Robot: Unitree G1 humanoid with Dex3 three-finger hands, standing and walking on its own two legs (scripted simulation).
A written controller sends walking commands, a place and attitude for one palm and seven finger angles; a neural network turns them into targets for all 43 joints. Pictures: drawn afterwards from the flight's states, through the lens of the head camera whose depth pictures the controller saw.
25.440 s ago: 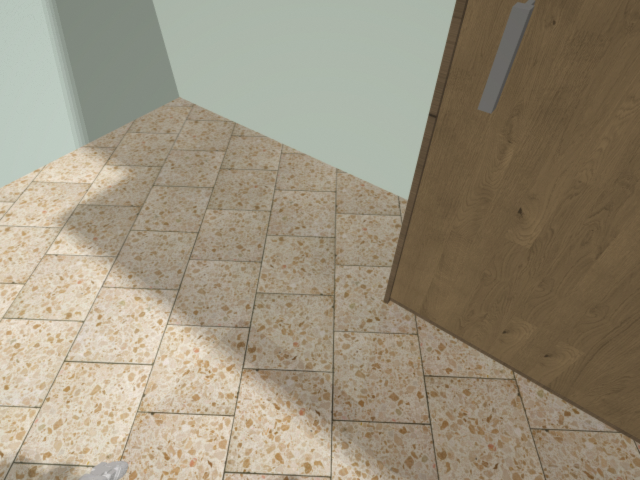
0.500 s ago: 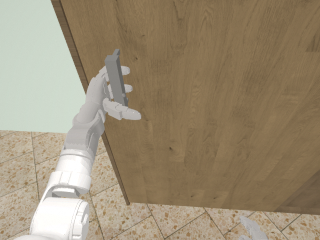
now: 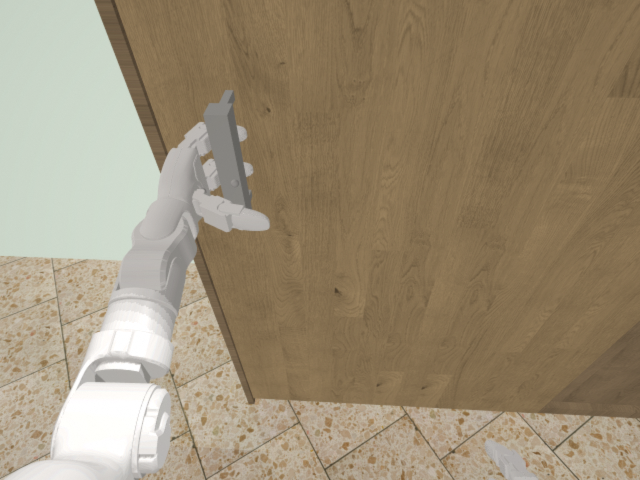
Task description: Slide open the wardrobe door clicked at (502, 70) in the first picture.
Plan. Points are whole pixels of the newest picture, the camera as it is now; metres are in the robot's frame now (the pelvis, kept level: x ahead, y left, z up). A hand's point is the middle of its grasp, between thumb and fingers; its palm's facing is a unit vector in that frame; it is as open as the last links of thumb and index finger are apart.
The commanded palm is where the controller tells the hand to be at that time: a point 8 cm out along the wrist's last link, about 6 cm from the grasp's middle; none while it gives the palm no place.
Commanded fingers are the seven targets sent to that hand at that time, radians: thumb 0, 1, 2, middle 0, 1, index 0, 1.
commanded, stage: grip the handle and tug to test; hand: left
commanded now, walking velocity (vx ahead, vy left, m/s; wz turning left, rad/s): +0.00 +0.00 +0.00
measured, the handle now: (235, 162) +0.46 +0.13 +0.18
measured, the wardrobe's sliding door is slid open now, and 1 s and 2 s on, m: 0.00 0.00 0.00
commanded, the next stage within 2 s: tug the door sideways, standing still in 1.34 s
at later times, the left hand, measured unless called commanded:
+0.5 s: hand (233, 185) +0.41 +0.12 +0.18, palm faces -0.03 -1.00 +0.01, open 7.2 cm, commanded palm +0.38 +0.18 +0.18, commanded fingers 0.00 0.90 0.90 -0.45 -1.40 -0.45 -1.40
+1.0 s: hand (239, 187) +0.40 +0.12 +0.18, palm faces -0.01 -1.00 +0.00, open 6.6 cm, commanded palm +0.36 +0.17 +0.18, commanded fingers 0.00 0.90 0.90 -0.45 -1.40 -0.45 -1.40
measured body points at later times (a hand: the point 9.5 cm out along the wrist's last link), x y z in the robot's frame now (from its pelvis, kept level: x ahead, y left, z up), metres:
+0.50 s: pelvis +0.01 +0.00 +0.00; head -0.01 -0.01 +0.45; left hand +0.40 +0.18 +0.19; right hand +0.16 -0.23 -0.10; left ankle -0.01 +0.12 -0.74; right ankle +0.01 -0.12 -0.74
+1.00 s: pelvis +0.01 +0.00 +0.00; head -0.01 -0.02 +0.45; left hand +0.40 +0.17 +0.19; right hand +0.15 -0.24 -0.10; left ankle -0.01 +0.12 -0.74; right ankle +0.01 -0.12 -0.74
